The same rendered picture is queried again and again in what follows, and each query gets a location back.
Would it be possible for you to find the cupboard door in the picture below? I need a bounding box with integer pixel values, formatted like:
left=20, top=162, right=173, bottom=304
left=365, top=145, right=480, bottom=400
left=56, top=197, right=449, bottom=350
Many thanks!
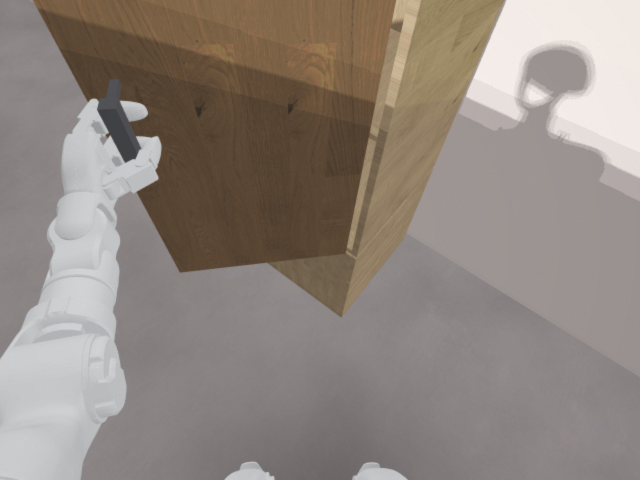
left=33, top=0, right=396, bottom=273

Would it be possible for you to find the robot shin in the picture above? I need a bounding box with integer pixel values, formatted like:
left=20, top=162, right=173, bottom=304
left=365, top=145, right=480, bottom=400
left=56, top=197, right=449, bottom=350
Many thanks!
left=356, top=462, right=380, bottom=476
left=240, top=462, right=263, bottom=471

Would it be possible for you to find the robot right shin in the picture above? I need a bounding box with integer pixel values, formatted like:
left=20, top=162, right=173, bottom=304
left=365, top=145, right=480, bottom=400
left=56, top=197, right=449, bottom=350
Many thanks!
left=356, top=462, right=380, bottom=476

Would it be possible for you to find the robot left shin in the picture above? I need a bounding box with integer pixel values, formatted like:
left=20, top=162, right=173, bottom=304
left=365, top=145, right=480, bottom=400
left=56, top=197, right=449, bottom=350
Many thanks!
left=240, top=462, right=263, bottom=471

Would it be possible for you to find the handle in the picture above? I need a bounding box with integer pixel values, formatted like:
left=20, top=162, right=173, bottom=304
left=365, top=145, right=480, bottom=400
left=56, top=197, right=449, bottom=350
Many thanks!
left=97, top=79, right=141, bottom=163

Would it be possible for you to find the robot left upper arm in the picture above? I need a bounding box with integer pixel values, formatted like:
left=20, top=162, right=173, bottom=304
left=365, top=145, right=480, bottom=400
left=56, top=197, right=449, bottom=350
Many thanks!
left=0, top=333, right=126, bottom=480

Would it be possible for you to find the robot left forearm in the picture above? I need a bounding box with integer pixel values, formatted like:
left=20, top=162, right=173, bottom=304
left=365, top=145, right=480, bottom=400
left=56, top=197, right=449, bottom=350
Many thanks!
left=0, top=192, right=120, bottom=362

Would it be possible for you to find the robot left hand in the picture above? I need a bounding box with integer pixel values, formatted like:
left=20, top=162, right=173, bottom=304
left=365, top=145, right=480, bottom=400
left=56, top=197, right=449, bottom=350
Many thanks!
left=61, top=99, right=162, bottom=209

